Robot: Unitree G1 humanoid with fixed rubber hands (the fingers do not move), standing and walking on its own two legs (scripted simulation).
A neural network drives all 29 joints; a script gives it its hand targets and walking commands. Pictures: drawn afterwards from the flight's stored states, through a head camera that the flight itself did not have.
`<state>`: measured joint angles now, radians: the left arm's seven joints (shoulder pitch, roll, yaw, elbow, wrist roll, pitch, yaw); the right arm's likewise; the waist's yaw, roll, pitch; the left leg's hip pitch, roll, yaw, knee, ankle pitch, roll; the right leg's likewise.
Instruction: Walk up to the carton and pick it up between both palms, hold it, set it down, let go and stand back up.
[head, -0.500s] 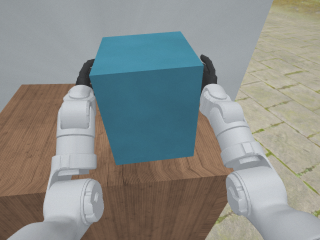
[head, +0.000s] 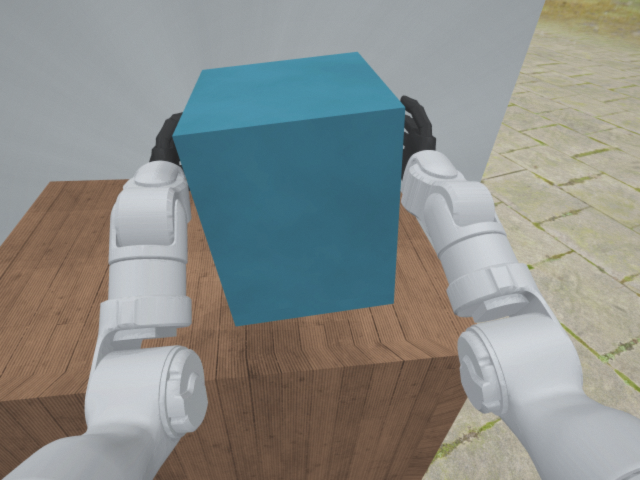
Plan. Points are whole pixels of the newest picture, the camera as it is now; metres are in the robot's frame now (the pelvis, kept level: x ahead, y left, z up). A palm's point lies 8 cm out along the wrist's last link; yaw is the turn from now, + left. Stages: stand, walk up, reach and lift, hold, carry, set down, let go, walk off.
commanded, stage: hold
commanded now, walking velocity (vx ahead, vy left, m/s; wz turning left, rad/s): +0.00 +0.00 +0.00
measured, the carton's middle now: (297, 186) +0.39 +0.00 +0.22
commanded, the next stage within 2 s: none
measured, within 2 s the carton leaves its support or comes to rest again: neither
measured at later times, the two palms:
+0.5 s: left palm (159, 159) +0.37 +0.15 +0.27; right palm (420, 142) +0.37 -0.14 +0.29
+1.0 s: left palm (160, 163) +0.37 +0.15 +0.27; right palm (419, 145) +0.37 -0.14 +0.29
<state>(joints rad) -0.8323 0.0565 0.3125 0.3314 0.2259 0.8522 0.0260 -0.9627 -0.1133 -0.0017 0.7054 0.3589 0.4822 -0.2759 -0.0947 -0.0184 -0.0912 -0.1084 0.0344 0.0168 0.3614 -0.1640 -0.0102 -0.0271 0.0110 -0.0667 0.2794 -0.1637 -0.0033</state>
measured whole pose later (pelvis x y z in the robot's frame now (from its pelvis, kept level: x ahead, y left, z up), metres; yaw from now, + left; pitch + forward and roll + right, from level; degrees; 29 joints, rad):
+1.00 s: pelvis +0.00 +0.00 +0.00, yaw +1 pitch -4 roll -1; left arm -0.88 0.07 0.33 0.35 0.21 0.91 0.02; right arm -1.03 -0.13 0.00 0.71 0.39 0.58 -0.31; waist -0.09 -0.01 -0.13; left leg -0.14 0.04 0.00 0.38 -0.17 -0.02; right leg -0.05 0.02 -0.08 0.29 -0.17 -0.01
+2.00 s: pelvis +0.00 +0.00 +0.00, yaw +1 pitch -4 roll -1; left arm -0.90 0.08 0.34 0.37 0.22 0.90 0.01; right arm -1.03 -0.13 0.00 0.72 0.39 0.59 -0.31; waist -0.09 -0.01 -0.14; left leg -0.14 0.04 0.00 0.38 -0.17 -0.02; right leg -0.05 0.02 -0.07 0.29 -0.17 -0.01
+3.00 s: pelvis +0.00 +0.00 +0.00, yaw +1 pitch -4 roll -1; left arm -0.90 0.08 0.34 0.37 0.22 0.90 0.01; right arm -1.03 -0.13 0.00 0.72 0.39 0.60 -0.32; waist -0.09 -0.01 -0.14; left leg -0.14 0.04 0.00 0.38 -0.17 -0.02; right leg -0.05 0.02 -0.07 0.28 -0.16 -0.01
